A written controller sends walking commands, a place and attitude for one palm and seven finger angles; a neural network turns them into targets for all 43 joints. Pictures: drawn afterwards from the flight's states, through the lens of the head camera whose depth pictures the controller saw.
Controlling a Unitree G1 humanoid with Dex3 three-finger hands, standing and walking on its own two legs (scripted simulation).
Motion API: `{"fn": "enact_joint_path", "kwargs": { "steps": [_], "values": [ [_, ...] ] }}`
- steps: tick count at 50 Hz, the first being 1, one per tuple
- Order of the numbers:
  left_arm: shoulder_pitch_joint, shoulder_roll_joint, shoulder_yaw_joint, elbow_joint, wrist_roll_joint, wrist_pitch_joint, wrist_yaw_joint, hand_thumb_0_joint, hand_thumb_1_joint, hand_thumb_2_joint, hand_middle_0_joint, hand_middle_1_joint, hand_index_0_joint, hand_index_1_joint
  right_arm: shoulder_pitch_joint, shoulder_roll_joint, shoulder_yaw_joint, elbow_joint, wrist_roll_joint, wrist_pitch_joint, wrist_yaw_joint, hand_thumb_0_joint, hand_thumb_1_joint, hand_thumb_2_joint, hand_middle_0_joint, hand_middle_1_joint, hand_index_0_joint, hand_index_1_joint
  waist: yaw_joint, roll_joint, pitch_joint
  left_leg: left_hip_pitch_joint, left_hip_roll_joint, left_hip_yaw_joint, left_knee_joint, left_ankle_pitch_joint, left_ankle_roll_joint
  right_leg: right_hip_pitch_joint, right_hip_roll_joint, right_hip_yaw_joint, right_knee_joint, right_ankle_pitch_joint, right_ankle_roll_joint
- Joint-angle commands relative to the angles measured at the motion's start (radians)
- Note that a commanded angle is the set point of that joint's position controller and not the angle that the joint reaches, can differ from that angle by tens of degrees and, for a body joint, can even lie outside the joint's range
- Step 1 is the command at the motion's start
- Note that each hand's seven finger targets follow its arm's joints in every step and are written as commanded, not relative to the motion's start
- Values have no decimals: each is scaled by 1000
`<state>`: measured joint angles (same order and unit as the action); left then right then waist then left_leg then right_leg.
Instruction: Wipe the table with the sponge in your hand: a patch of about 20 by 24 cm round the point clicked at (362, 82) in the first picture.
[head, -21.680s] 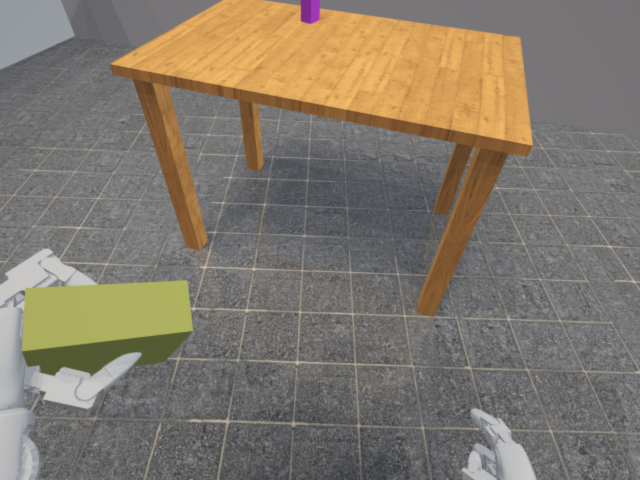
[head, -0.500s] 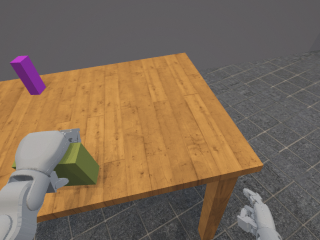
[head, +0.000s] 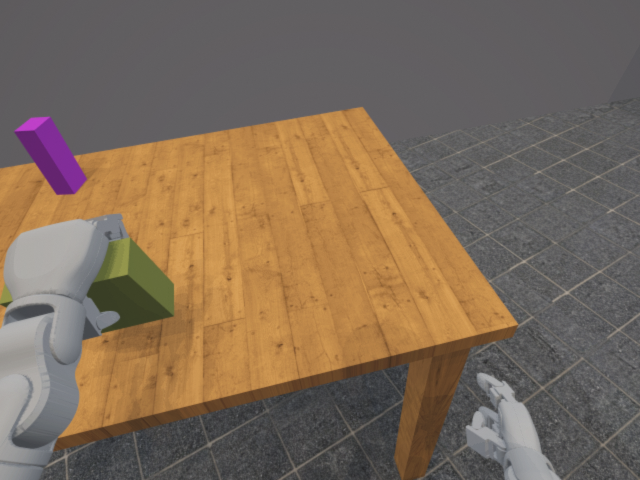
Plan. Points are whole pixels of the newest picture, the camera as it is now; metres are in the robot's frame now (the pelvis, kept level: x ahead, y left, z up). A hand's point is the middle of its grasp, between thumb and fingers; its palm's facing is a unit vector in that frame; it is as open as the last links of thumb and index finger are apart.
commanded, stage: move the sponge above the wiping area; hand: left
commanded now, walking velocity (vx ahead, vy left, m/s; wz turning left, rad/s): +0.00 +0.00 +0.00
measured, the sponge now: (108, 299) +0.25 +0.32 +0.12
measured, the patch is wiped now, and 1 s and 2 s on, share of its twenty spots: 0.00 0.00 0.00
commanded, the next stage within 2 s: lower the sponge onto the table in 0.74 s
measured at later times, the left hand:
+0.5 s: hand (75, 274) +0.24 +0.33 +0.17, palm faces +0.22 -0.03 -0.97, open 9.0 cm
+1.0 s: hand (89, 293) +0.24 +0.32 +0.15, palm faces +0.11 -0.08 -0.99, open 9.0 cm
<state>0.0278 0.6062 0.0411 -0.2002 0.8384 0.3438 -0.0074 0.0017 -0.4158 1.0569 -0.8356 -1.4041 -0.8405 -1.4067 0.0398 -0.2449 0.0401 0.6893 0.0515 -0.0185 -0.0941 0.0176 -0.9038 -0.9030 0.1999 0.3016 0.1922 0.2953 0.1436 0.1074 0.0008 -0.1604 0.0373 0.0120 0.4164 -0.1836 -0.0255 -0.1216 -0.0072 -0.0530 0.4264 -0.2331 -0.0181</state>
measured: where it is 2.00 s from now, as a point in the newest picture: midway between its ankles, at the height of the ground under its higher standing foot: outside the picture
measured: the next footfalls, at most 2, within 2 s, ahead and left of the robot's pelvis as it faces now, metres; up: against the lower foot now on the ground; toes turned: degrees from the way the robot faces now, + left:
none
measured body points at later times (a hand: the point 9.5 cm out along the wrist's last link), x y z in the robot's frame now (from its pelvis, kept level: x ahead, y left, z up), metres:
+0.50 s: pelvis +0.01 +0.00 +0.00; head -0.01 -0.04 +0.45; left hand +0.23 +0.33 +0.22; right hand +0.25 -0.20 -0.08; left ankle +0.03 +0.14 -0.74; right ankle +0.00 -0.11 -0.74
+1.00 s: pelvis +0.00 +0.00 +0.00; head -0.01 -0.05 +0.45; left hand +0.23 +0.32 +0.20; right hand +0.25 -0.20 -0.08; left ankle +0.03 +0.14 -0.74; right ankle +0.00 -0.11 -0.74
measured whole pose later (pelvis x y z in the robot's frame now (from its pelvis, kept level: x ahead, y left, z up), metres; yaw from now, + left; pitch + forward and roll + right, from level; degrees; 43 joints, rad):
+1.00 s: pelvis +0.00 +0.00 +0.00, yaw +1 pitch -3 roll +0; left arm 0.05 0.58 0.07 -0.19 0.81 0.45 -0.10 0.00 -0.41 1.06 -0.83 -1.41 -0.84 -1.42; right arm 0.03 -0.28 0.05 0.66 0.07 0.00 -0.08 0.02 -0.90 -0.90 0.20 0.30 0.20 0.30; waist 0.11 0.13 -0.01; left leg -0.19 0.03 0.00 0.42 -0.18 -0.02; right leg -0.15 -0.02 -0.06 0.44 -0.24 -0.01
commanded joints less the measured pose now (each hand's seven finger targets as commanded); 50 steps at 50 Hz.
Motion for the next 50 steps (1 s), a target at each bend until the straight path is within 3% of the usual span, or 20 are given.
{"fn": "enact_joint_path", "kwargs": {
  "steps": [1, 4, 7, 10, 11, 12, 14, 16, 18, 21, 23, 26, 30, 32, 35, 36, 40, 41, 47, 50],
  "values": [
    [-100, 183, 140, -27, -24, 111, -31, 0, 100, 1300, -1200, -1600, -1200, -1600, -285, -125, -25, -189, 17, -41, 1, 0, -900, -900, 200, 300, 200, 300, 8, -36, -70, -6, -58, -36, -46, 80, 39, -46, 4, 89, -95, 53, -36],
    [-56, 133, 57, -112, -30, 107, -101, 0, 100, 1300, -1200, -1600, -1200, -1600, -253, -124, -21, -224, 23, -38, 9, 0, -900, -900, 200, 300, 200, 300, -18, -71, -127, -3, -55, -34, -28, 81, 53, -28, -9, 49, -70, 91, -15],
    [-103, 168, 53, -236, 2, 53, -128, 0, 100, 1300, -1200, -1600, -1200, -1600, -249, -110, -14, -248, 13, -60, 5, 0, -900, -900, 200, 300, 200, 300, -23, -54, -199, 29, -57, -44, -10, 81, 66, -25, -10, 51, -53, 65, -20],
    [-219, 292, 151, -367, 66, -54, -95, 0, 100, 1300, -1200, -1600, -1200, -1600, -204, -102, -22, -245, -13, -76, -13, 0, -900, -900, 200, 300, 200, 300, -17, -33, -256, 95, -62, -54, 5, 146, 73, -20, -4, 48, -57, 88, -26],
    [-240, 361, 222, -450, 76, -83, -63, 0, 100, 1300, -1200, -1600, -1200, -1600, -220, -95, -20, -255, -19, -94, -21, 0, -900, -900, 200, 300, 200, 300, 0, 4, -279, 121, -61, -65, 4, 147, 74, -11, 13, 85, -63, 74, -44],
    [-256, 369, 249, -434, 92, -109, -25, 0, 100, 1300, -1200, -1600, -1200, -1600, -175, -88, -22, -238, -29, -102, -31, 0, -900, -900, 200, 300, 200, 300, 0, 16, -287, 125, -64, -60, 11, 192, 71, -8, 9, 66, -57, 95, -51],
    [-194, 329, 268, -345, 87, -123, 34, 0, 100, 1300, -1200, -1600, -1200, -1600, -141, -88, -35, -205, -29, -95, -26, 0, -900, -900, 200, 300, 200, 300, 3, 43, -219, 122, -56, -65, -1, 223, 52, -28, 14, 75, -80, 117, -61],
    [-188, 326, 297, -293, 61, -79, 73, 0, 100, 1300, -1200, -1600, -1200, -1600, -184, -94, -44, -194, -15, -80, -12, 0, -900, -900, 200, 300, 200, 300, 23, 91, -182, 109, -58, -70, -15, 222, 42, -14, 27, 126, -91, 123, -82],
    [-201, 248, 237, -183, 26, -15, 90, 0, 100, 1300, -1200, -1600, -1200, -1600, -189, -102, -50, -177, -6, -58, 3, 0, -900, -900, 200, 300, 200, 300, 17, 60, -148, 73, -46, -48, -24, 206, 29, -15, 7, 93, -88, 125, -62],
    [-89, 210, 209, -87, -35, 72, 33, 0, 100, 1300, -1200, -1600, -1200, -1600, -260, -123, -36, -189, 12, -40, 7, 0, -900, -900, 200, 300, 200, 300, 23, -42, -79, 16, -51, -48, -45, 133, 32, -28, 11, 93, -98, 93, -46],
    [-44, 176, 149, -99, -43, 96, -19, 0, 100, 1300, -1200, -1600, -1200, -1600, -240, -129, -34, -209, 18, -32, 7, 0, -900, -900, 200, 300, 200, 300, 6, -79, -101, 1, -49, -33, -35, 121, 40, -21, -4, 57, -77, 114, -22],
    [19, 83, 46, -186, -50, 108, -83, 0, 100, 1300, -1200, -1600, -1200, -1600, -289, -107, -15, -251, 29, -41, 13, 0, -900, -900, 200, 300, 200, 300, -10, -44, -116, 6, -52, -37, -37, 93, 50, -29, -2, 53, -72, 96, -22],
    [-79, 202, 88, -356, 20, 31, -97, 0, 100, 1300, -1200, -1600, -1200, -1600, -228, -112, -23, -254, 1, -57, 4, 0, -900, -900, 200, 300, 200, 300, -15, -47, -216, 52, -56, -54, -19, 120, 69, -9, -7, 39, -47, 95, -20],
    [-229, 321, 172, -474, 90, -30, -56, 0, 100, 1300, -1200, -1600, -1200, -1600, -213, -98, -20, -257, -18, -81, -14, 0, -900, -900, 200, 300, 200, 300, -5, 18, -289, 93, -61, -61, -6, 146, 73, 5, 2, 53, -46, 66, -37],
    [-226, 330, 234, -338, 112, -84, 26, 0, 100, 1300, -1200, -1600, -1200, -1600, -154, -95, -33, -208, -27, -87, -29, 0, -900, -900, 200, 300, 200, 300, -1, 24, -196, 105, -56, -70, -21, 155, 57, -38, 18, 68, -89, 47, -56],
    [-262, 354, 268, -328, 105, -77, 47, 0, 100, 1300, -1200, -1600, -1200, -1600, -183, -98, -32, -205, -20, -89, -29, 0, -900, -900, 200, 300, 200, 300, 9, 47, -183, 102, -60, -75, -30, 135, 55, -33, 32, 110, -100, 38, -75],
    [-259, 238, 195, -136, 25, 0, 75, 0, 100, 1300, -1200, -1600, -1200, -1600, -210, -104, -43, -172, 3, -56, -9, 0, -900, -900, 200, 300, 200, 300, 11, 38, -131, 67, -55, -54, -48, 123, 33, -26, 7, 84, -110, 53, -55],
    [-233, 228, 194, -75, 7, 40, 58, 0, 100, 1300, -1200, -1600, -1200, -1600, -257, -110, -36, -168, 10, -56, -7, 0, -900, -900, 200, 300, 200, 300, 17, 13, -96, 44, -58, -57, -57, 100, 32, -37, 17, 101, -113, 37, -61],
    [-59, 109, 46, -138, -26, 100, -87, 0, 100, 1300, -1200, -1600, -1200, -1600, -271, -113, -17, -227, 24, -44, 10, 0, -900, -900, 200, 300, 200, 300, -9, -58, -136, 0, -54, -41, -42, 84, 48, -19, -6, 42, -68, 83, -22],
    [-63, 177, 80, -225, 1, 68, -114, 0, 100, 1300, -1200, -1600, -1200, -1600, -245, -121, -23, -236, 11, -46, 10, 0, -900, -900, 200, 300, 200, 300, -14, -90, -174, 15, -54, -48, -24, 88, 63, -17, -9, 43, -57, 87, -17]
  ]
}}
